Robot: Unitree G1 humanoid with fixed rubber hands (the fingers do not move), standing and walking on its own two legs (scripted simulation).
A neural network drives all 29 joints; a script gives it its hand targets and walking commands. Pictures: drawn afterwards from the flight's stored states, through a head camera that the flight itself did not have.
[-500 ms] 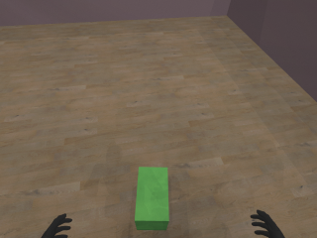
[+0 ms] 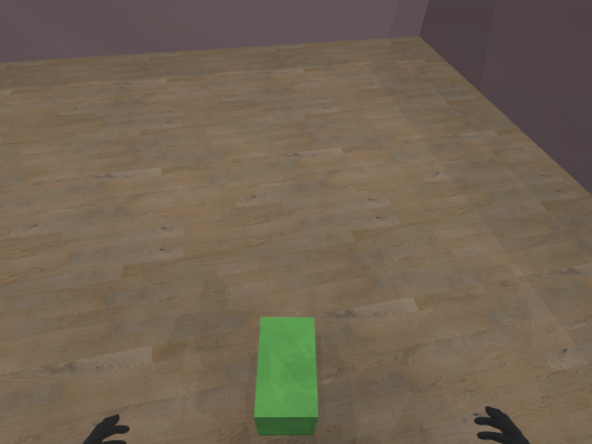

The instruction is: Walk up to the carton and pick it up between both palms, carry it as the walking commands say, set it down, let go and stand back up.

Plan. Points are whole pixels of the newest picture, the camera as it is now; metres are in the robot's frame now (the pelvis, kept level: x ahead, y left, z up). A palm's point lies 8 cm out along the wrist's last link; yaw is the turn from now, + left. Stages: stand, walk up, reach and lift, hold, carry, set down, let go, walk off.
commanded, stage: stand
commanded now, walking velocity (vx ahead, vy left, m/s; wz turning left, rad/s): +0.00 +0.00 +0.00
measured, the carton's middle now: (286, 375) +0.43 +0.03 -0.67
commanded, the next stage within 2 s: none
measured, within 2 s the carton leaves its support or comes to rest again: neither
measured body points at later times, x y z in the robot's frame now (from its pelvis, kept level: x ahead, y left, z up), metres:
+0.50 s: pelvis -0.02 +0.00 +0.00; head -0.02 +0.00 +0.45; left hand +0.09 +0.30 -0.11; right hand +0.09 -0.31 -0.11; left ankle -0.01 +0.10 -0.74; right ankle -0.06 -0.12 -0.74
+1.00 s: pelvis -0.02 +0.00 +0.01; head -0.02 +0.00 +0.46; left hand +0.08 +0.31 -0.11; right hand +0.08 -0.32 -0.11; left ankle -0.01 +0.10 -0.74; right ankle -0.06 -0.12 -0.74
